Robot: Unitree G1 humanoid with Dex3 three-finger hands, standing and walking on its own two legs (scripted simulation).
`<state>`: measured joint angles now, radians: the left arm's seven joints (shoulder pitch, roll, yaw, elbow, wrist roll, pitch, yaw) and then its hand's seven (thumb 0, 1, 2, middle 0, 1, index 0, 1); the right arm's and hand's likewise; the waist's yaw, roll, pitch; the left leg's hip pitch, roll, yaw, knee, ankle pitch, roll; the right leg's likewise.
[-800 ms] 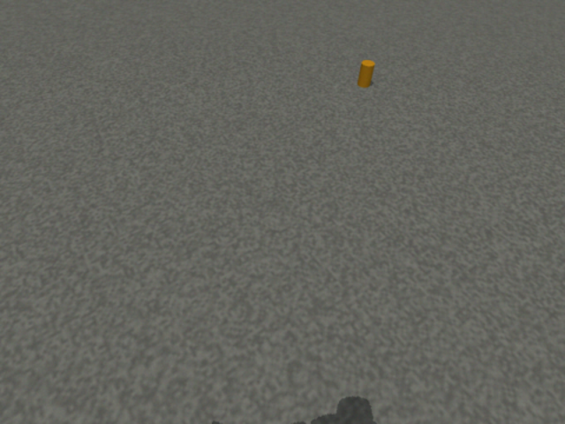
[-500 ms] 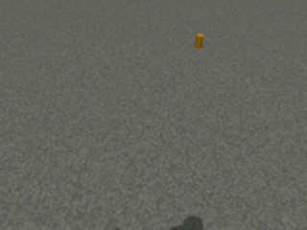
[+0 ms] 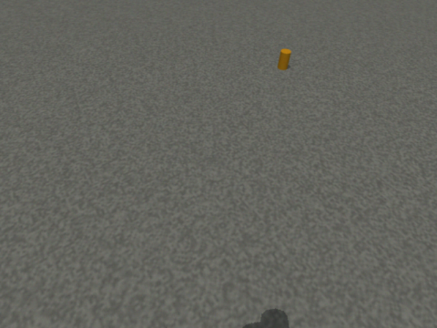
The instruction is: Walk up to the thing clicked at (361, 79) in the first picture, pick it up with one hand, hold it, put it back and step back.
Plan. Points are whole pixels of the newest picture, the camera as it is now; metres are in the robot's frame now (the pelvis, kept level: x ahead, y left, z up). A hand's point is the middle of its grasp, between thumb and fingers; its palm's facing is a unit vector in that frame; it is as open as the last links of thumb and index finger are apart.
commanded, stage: stand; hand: left
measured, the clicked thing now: (284, 59) +2.26 -0.54 -0.71
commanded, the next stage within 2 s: walk up in 0.32 s
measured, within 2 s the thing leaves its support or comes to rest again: neither
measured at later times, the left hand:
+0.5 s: hand out of the picture +0.12 +0.25 -0.14, palm faces -0.13 -0.93 -0.34, open 7.4 cm
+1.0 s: hand (164, 255) +0.30 +0.13 -0.15, palm faces -0.18 -0.93 -0.33, open 7.4 cm
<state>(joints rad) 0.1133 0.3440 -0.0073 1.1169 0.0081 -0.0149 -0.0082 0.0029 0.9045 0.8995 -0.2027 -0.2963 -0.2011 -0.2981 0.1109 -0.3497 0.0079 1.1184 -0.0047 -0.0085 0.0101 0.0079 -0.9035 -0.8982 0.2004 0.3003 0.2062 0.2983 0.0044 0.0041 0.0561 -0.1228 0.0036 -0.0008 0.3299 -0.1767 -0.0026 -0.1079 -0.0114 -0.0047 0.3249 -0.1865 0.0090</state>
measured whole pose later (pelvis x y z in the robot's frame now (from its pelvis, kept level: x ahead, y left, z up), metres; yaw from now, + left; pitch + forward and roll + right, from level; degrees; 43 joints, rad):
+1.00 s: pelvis +0.23 -0.13 -0.01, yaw -13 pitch -2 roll -2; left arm 0.34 0.42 0.06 0.95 0.01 -0.08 -0.09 0.01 0.90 0.90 -0.21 -0.30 -0.21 -0.30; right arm 0.17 -0.42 -0.07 0.93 -0.02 -0.04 0.13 0.01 -0.90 -0.90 0.20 0.30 0.21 0.30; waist 0.06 0.02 0.02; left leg -0.56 0.14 0.04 0.68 -0.15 -0.02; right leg -0.04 0.02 -0.05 0.38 -0.32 -0.02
